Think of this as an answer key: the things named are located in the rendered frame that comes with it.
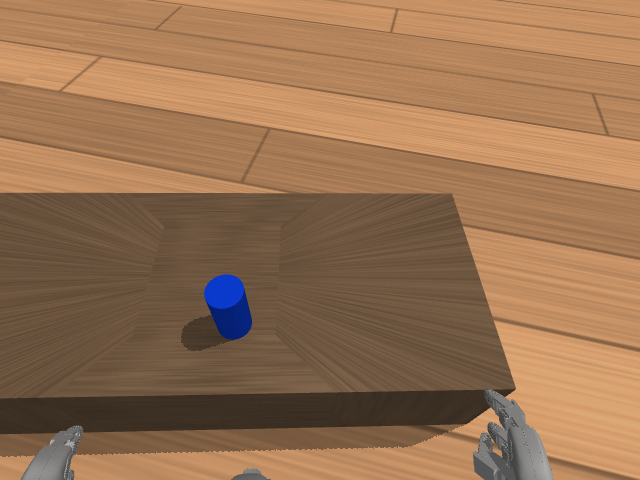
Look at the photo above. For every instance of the can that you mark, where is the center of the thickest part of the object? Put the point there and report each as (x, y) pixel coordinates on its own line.
(226, 298)

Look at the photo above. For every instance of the right robot hand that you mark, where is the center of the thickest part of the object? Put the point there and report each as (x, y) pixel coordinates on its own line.
(524, 456)

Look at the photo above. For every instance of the left robot hand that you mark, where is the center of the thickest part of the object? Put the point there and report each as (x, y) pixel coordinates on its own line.
(53, 462)

